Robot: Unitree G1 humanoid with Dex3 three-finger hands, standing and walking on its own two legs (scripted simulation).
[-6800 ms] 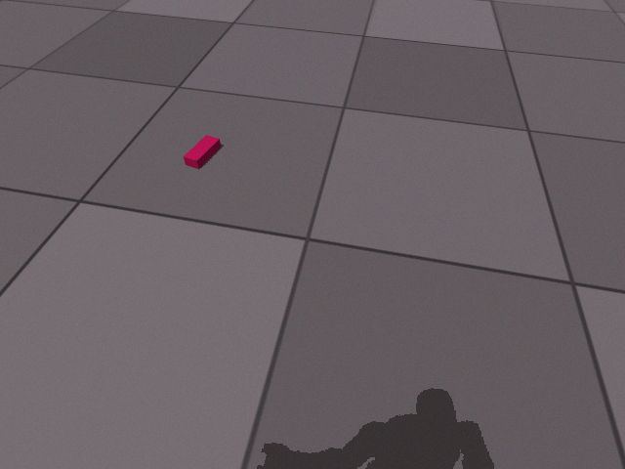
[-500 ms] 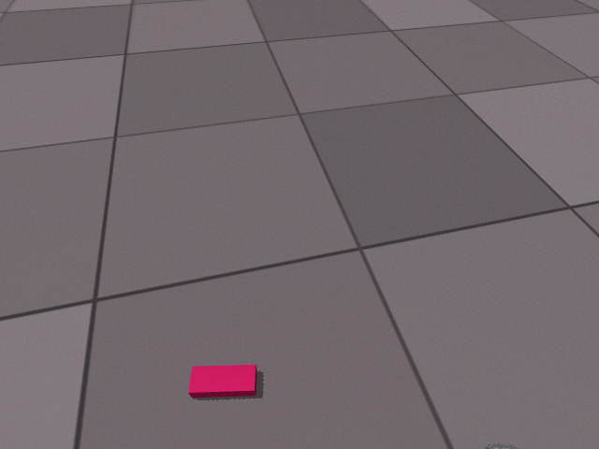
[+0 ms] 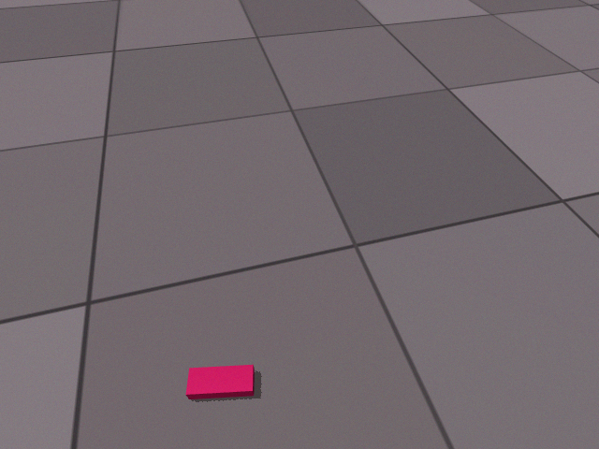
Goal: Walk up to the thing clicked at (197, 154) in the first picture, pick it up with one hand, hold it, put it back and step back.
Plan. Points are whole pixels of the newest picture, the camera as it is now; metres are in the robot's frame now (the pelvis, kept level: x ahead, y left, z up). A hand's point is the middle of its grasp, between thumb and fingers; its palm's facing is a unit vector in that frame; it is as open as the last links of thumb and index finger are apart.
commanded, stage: walk up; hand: left
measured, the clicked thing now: (221, 381) +0.46 +0.23 -0.76
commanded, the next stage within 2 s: stand in 0.10 s
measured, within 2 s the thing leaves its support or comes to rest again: neither
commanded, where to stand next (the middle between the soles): +0.07 +0.00 m, yaw +0 degrees
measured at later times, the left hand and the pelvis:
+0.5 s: hand out of the picture +0.09 +0.25 -0.16, palm faces -0.01 -0.94 -0.35, open 7.4 cm; pelvis +0.01 -0.01 +0.00, yaw +1 degrees
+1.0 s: hand out of the picture +0.09 +0.25 -0.15, palm faces -0.01 -0.94 -0.35, open 7.4 cm; pelvis +0.01 -0.01 +0.00, yaw +1 degrees
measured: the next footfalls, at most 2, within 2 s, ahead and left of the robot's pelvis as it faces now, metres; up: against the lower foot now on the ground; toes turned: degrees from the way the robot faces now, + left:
none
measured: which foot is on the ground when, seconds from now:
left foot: down 0.00-1.00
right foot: down 0.00-1.00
